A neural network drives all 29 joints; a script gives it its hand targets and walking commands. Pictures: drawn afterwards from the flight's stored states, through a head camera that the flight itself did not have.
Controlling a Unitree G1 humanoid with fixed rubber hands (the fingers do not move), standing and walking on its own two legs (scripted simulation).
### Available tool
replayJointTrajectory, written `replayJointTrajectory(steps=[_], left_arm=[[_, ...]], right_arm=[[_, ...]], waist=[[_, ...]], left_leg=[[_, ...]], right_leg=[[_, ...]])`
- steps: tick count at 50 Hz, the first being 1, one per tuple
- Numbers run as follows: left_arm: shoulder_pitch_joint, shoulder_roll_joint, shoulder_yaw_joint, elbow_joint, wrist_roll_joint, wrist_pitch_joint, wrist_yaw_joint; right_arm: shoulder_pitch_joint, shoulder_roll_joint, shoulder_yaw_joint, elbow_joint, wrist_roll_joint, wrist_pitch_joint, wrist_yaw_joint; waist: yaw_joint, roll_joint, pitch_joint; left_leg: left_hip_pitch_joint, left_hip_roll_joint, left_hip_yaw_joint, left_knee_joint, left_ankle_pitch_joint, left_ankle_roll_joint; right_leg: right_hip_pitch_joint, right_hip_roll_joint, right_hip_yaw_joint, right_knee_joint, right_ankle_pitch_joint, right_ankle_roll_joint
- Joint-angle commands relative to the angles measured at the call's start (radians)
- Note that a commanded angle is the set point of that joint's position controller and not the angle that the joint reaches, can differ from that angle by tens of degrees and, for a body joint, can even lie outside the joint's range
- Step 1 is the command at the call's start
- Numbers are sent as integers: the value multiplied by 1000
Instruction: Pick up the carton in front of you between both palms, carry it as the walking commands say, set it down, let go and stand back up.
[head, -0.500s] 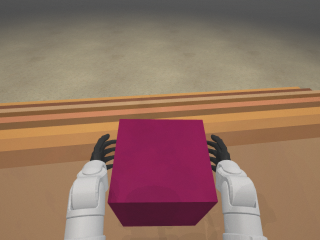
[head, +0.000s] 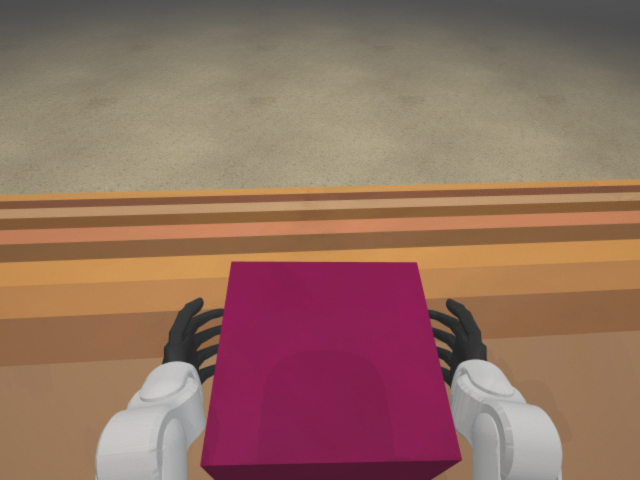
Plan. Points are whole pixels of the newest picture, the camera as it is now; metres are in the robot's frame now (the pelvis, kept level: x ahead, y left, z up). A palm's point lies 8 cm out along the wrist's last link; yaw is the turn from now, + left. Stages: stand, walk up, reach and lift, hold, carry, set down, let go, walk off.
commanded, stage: carry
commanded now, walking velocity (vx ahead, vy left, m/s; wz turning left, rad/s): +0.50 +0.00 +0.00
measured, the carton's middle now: (322, 389) +0.23 +0.01 +0.02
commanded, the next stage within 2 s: none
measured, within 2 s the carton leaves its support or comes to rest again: neither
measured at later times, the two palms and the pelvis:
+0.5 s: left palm (234, 163) +0.60 +0.17 +0.10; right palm (414, 174) +0.58 -0.13 +0.10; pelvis +0.30 +0.03 -0.01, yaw -1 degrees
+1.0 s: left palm (275, 89) +0.94 +0.14 +0.08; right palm (402, 96) +0.94 -0.16 +0.08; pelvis +0.61 +0.00 -0.02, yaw -2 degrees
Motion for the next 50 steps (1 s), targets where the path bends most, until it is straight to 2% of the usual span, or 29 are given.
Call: replayJointTrajectory(steps=[1,3,4,5,6,7,8,9,10,12,15,20,25,27,28,29,30,31,32,33,34,35,37,41,43,45,46,48,50], left_arm=[[-340,-587,-502,-104,-168,-18,9],[-329,-576,-514,-122,-171,-15,9],[-316,-563,-516,-126,-168,-12,9],[-306,-545,-513,-136,-164,-7,6],[-322,-558,-530,-156,-169,-4,0],[-325,-585,-542,-154,-168,-6,-10],[-323,-628,-543,-150,-169,-9,-24],[-340,-665,-545,-133,-160,-15,-35],[-356,-676,-537,-109,-147,-25,-43],[-368,-667,-524,-54,-111,-45,-45],[-423,-607,-468,41,-57,-74,-24],[-597,-555,-399,168,-38,-99,14],[-760,-563,-353,299,-36,-111,27],[-834,-585,-333,344,-41,-122,24],[-858,-591,-323,371,-43,-129,22],[-857,-593,-310,407,-40,-137,21],[-869,-603,-304,431,-34,-142,18],[-911,-596,-300,443,-39,-146,18],[-942,-640,-310,447,-64,-156,14],[-992,-682,-338,425,-92,-167,4],[-1030,-739,-368,415,-111,-179,-9],[-1064,-784,-398,393,-132,-193,-23],[-1101,-831,-439,364,-157,-220,-43],[-1005,-805,-453,356,-142,-236,-51],[-948,-781,-448,348,-126,-235,-51],[-922,-758,-450,324,-119,-232,-49],[-917,-741,-449,312,-111,-228,-44],[-879,-699,-431,313,-95,-214,-32],[-868,-664,-412,313,-76,-193,-13]], right_arm=[[-292,585,452,-66,106,-20,-19],[-276,572,456,-78,119,-18,-16],[-261,564,460,-80,125,-14,-13],[-253,550,461,-94,124,-10,-9],[-266,561,471,-91,132,-11,-2],[-286,600,492,-120,157,-12,14],[-308,643,525,-146,168,-18,32],[-344,672,547,-151,169,-23,48],[-390,681,569,-156,172,-30,60],[-434,649,576,-125,168,-45,75],[-496,583,547,-38,156,-70,74],[-635,540,471,116,127,-103,35],[-780,560,409,268,87,-118,-5],[-864,588,402,311,86,-125,-11],[-903,599,399,329,87,-130,-13],[-924,606,393,350,77,-132,-15],[-953,605,385,359,71,-137,-19],[-964,640,387,370,72,-139,-19],[-984,671,376,380,77,-146,-18],[-1024,705,371,385,73,-157,-19],[-1044,739,361,392,65,-167,-15],[-1041,770,354,405,53,-178,-10],[-1024,794,357,422,29,-198,2],[-952,793,399,411,21,-219,14],[-930,780,418,384,29,-220,19],[-922,769,436,350,43,-217,24],[-920,757,444,329,45,-214,24],[-927,717,446,292,61,-201,24],[-922,674,428,291,67,-180,22]], waist=[[-35,-141,31],[-54,-106,-26],[-64,-54,-89],[-80,133,-135],[-78,336,-183],[-72,227,-169],[-74,172,-160],[-70,79,-145],[-62,39,-140],[-56,85,-131],[-67,127,-78],[-100,129,-2],[-109,150,41],[-84,165,10],[-45,174,-42],[-1,107,-134],[35,5,-241],[9,-192,-309],[31,-308,-353],[23,-241,-330],[20,-109,-299],[0,-32,-286],[-21,-47,-293],[-12,-90,-262],[1,-95,-244],[-6,-131,-246],[0,-148,-268],[14,-126,-239],[17,-94,-184]], left_leg=[[149,-40,68,-86,107,14],[385,-96,140,-121,48,28],[567,-56,86,-129,11,36],[671,176,-328,-275,-244,106],[794,355,-719,-430,-246,222],[762,369,-691,-419,-147,228],[686,344,-612,-403,-61,228],[620,318,-520,-391,-25,202],[546,278,-425,-384,-9,174],[482,232,-296,-409,-78,143],[473,209,-229,-461,-131,156],[507,171,-138,-445,15,167],[572,157,-91,-343,237,152],[584,160,-66,-246,450,127],[570,150,-35,-137,598,105],[541,104,23,77,640,63],[408,60,10,340,440,39],[115,-86,-32,621,-16,9],[-89,-170,-156,810,-322,19],[-157,-106,-223,884,-308,51],[-161,-74,-225,859,-265,58],[-138,-45,-230,784,-220,58],[-90,-18,-219,644,-174,44],[-92,-36,-144,369,-142,24],[-66,-64,-105,233,-76,23],[-32,-84,-73,216,-4,31],[-69,-59,-74,325,127,41],[-208,-35,-104,376,102,57],[-271,-33,-104,397,29,68]], right_leg=[[-82,-201,77,-34,327,-91],[-146,-147,-22,193,473,-52],[-229,-110,-53,381,438,-26],[-399,-33,-45,669,237,17],[-627,65,37,923,-131,29],[-686,-5,159,1044,-158,-6],[-693,-45,183,1084,-119,-34],[-687,-78,197,1062,-59,-46],[-650,-88,210,1008,-7,-53],[-628,-77,168,923,61,-54],[-684,-70,121,771,137,-36],[-702,-43,68,524,261,-31],[-658,-6,31,386,275,-79],[-556,32,7,355,232,-107],[-427,68,-20,341,202,-114],[-229,120,-53,271,186,-107],[-17,21,99,250,106,-119],[174,-249,603,179,102,-229],[289,-309,841,72,139,-322],[277,-310,759,112,251,-313],[213,-277,650,151,381,-280],[149,-252,553,166,463,-244],[101,-223,440,162,480,-203],[99,-182,309,164,656,-220],[100,-148,249,169,760,-213],[98,-129,187,221,852,-205],[151,-152,174,295,874,-208],[221,-181,239,347,807,-225],[229,-209,285,371,811,-235]])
